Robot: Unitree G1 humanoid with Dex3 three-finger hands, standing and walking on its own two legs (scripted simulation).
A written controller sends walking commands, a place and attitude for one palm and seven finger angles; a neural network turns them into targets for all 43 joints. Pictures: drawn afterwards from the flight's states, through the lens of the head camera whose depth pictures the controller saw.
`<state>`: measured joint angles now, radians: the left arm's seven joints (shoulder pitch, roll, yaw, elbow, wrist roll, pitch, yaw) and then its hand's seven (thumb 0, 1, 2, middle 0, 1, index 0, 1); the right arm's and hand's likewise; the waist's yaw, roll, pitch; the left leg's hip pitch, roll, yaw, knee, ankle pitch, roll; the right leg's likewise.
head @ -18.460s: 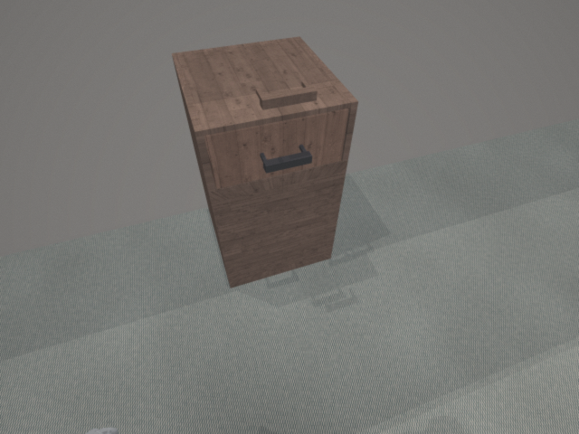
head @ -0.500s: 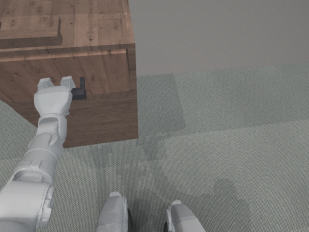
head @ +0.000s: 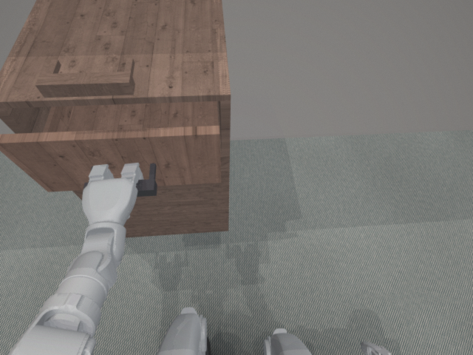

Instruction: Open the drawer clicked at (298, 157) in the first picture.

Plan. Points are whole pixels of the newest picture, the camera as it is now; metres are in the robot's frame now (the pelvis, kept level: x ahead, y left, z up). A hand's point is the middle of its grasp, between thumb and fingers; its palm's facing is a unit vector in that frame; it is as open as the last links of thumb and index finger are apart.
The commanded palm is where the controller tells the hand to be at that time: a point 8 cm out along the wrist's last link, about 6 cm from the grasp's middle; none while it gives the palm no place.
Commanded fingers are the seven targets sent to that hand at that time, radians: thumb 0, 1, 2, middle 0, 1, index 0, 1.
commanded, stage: pull the drawer open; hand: left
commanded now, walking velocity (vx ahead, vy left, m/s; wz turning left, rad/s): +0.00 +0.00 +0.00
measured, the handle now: (122, 179) +0.44 +0.24 -0.04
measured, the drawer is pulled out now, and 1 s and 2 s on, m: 0.08 0.20 0.30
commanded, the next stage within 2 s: none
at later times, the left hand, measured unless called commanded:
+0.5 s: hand (118, 240) +0.32 +0.23 -0.06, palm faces -0.03 -0.06 -1.00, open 5.8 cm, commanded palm +0.29 +0.21 -0.01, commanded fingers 0.00 0.90 0.90 -0.40 -1.35 -0.40 -1.35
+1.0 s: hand (114, 272) +0.26 +0.22 -0.06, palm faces -0.02 -0.07 -1.00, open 5.8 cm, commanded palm +0.23 +0.21 -0.01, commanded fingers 0.00 0.90 0.90 -0.40 -1.35 -0.40 -1.35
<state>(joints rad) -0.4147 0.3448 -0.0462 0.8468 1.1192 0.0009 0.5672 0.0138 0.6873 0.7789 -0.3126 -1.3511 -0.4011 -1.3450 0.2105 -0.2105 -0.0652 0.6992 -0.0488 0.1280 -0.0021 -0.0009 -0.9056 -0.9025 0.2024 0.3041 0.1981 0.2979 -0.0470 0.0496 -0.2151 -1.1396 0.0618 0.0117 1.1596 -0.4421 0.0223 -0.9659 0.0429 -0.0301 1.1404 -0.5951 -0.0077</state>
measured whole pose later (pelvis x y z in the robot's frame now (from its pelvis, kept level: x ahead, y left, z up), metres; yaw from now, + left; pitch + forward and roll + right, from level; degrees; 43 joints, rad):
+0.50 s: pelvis +0.00 +0.00 +0.00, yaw +0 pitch +21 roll -3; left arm -0.15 0.31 -0.07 0.62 1.12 0.02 0.59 0.02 0.68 0.80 -0.30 -1.35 -0.41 -1.34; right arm 0.20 -0.21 -0.06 0.68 -0.05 0.12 -0.01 0.00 -0.91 -0.90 0.20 0.30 0.20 0.30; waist -0.03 0.05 -0.21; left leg -1.09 0.06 0.01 1.15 -0.44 0.02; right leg -0.91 0.04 -0.03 1.14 -0.60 -0.01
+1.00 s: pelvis +0.00 -0.01 +0.00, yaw +1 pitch +20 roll -2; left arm 0.09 0.29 -0.12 0.39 1.12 0.06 0.60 0.03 0.68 0.80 -0.29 -1.35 -0.41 -1.34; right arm 0.14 -0.21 -0.04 0.63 -0.06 0.11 -0.01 0.00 -0.91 -0.90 0.20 0.30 0.20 0.30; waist 0.00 0.05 -0.21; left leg -1.06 0.06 0.01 1.17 -0.46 0.01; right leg -0.89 0.04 -0.03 1.16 -0.62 -0.02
